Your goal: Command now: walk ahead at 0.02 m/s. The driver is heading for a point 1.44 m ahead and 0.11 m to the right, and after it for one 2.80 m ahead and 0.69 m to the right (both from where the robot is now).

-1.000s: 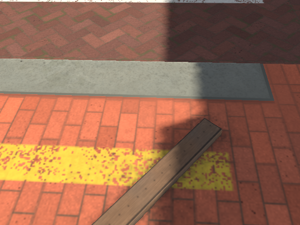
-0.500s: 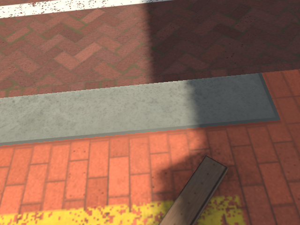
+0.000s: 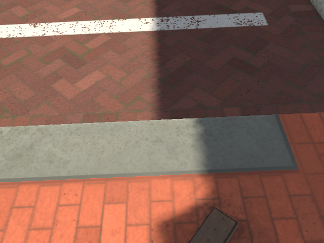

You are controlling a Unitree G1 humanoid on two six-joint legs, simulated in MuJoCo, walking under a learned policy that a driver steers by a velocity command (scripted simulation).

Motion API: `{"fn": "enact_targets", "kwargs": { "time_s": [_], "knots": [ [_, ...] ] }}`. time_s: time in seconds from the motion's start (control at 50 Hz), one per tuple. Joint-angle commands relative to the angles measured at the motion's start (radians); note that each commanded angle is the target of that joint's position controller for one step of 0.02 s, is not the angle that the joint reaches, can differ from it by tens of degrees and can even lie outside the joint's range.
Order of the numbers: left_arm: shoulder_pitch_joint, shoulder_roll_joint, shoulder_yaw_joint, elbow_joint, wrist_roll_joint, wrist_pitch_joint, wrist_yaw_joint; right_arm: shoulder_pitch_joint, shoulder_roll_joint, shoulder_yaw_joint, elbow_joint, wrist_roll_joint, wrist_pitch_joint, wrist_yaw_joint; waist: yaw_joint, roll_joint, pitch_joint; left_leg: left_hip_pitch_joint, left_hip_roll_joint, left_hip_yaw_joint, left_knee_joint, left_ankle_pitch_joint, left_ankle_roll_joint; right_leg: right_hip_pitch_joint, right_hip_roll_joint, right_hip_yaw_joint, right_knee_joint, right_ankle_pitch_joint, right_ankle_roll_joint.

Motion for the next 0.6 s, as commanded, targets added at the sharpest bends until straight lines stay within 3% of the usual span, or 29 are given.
{"fn": "enact_targets", "kwargs": {
  "time_s": [0.02,0.1,0.44,0.46,0.48,0.5,0.52,0.54,0.56,0.6],
  "knots": [
    [0.020,0.109,0.029,-0.017,0.000,0.004,0.000,0.017,-0.067,-0.015,-0.008,-0.005,-0.008,-0.013,-0.009,-0.024,-0.055,0.001,0.015,-0.011,-0.091,0.142,0.034,0.083,-0.128,0.083,-0.055,0.304,-0.048],
    [0.028,0.108,0.030,0.010,0.000,0.011,-0.001,0.015,-0.066,-0.021,0.019,-0.005,-0.017,-0.021,-0.008,-0.031,-0.027,0.005,0.005,-0.002,-0.101,0.169,0.041,0.067,-0.105,0.064,-0.071,0.174,-0.042],
    [0.054,0.099,0.021,0.072,0.000,0.023,-0.002,0.041,-0.037,-0.024,0.100,-0.003,-0.030,-0.022,-0.018,-0.021,-0.001,0.002,-0.004,0.012,-0.087,0.171,0.063,0.051,-0.097,0.056,-0.088,0.035,-0.028],
    [0.104,0.067,0.012,0.098,-0.003,0.024,-0.002,0.086,-0.012,-0.020,0.129,-0.005,-0.028,-0.015,-0.012,-0.030,-0.053,0.015,-0.023,0.044,-0.082,0.040,0.063,0.080,-0.088,0.062,-0.122,-0.246,-0.030],
    [0.164,0.138,0.035,0.107,-0.022,0.027,0.000,0.084,-0.040,-0.030,0.127,0.004,-0.032,-0.008,0.019,-0.086,-0.031,-0.071,-0.072,0.111,0.012,-0.126,0.075,0.112,-0.118,0.136,-0.170,-0.550,-0.060],
    [0.202,0.201,0.052,0.112,-0.031,0.020,0.002,0.051,-0.051,-0.034,0.103,0.015,-0.044,0.001,0.033,-0.180,0.010,-0.159,-0.057,0.121,0.084,-0.144,0.094,0.117,-0.228,0.300,-0.235,-0.757,-0.114],
    [0.189,0.207,0.059,0.098,-0.031,0.006,0.008,-0.001,-0.055,-0.032,0.076,0.025,-0.060,0.011,0.044,-0.218,0.060,-0.208,-0.021,0.096,0.149,-0.115,0.110,0.083,-0.301,0.410,-0.287,-0.794,-0.155],
    [0.135,0.181,0.054,0.071,-0.019,-0.013,0.015,-0.093,-0.049,-0.026,0.035,0.032,-0.077,0.020,0.061,-0.188,0.103,-0.245,0.027,0.041,0.148,-0.053,0.103,0.056,-0.320,0.418,-0.318,-0.617,-0.168],
    [0.118,0.165,0.055,0.059,-0.016,-0.028,0.016,-0.092,-0.040,-0.027,0.031,0.029,-0.090,0.026,0.044,-0.145,0.076,-0.256,0.037,0.037,0.146,-0.043,0.114,0.083,-0.310,0.387,-0.301,-0.518,-0.153],
    [0.046,0.160,0.057,0.017,-0.035,-0.046,0.015,-0.037,-0.021,-0.023,0.031,0.022,-0.109,0.038,0.000,-0.136,0.037,-0.148,0.053,0.033,0.029,-0.028,0.134,0.012,-0.286,0.312,-0.275,-0.446,-0.124]
  ]
}}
